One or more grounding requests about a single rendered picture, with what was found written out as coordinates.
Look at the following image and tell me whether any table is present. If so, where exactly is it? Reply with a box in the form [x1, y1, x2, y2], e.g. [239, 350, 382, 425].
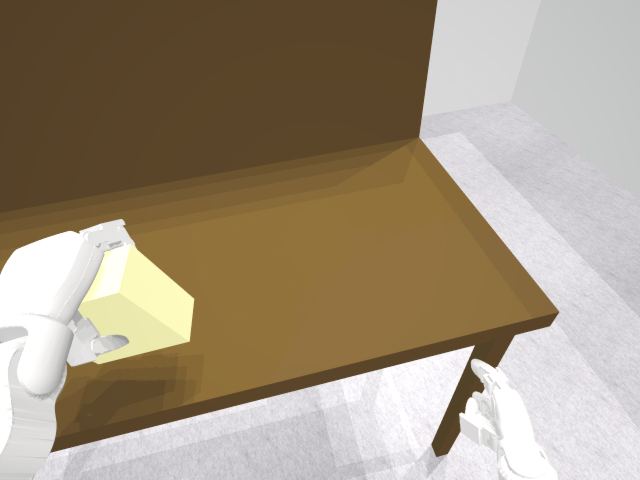
[0, 0, 559, 457]

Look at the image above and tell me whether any robot left forearm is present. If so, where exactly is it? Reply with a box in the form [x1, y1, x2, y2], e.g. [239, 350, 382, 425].
[0, 315, 74, 480]

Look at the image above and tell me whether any sponge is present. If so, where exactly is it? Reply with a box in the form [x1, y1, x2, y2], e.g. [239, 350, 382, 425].
[70, 244, 194, 364]

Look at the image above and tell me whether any robot right hand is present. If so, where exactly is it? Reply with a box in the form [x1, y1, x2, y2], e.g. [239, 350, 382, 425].
[459, 359, 535, 453]

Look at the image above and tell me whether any robot right forearm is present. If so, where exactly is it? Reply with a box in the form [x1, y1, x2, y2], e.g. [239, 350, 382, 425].
[497, 436, 558, 480]

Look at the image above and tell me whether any robot left hand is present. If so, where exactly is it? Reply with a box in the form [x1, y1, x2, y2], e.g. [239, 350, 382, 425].
[0, 219, 137, 367]

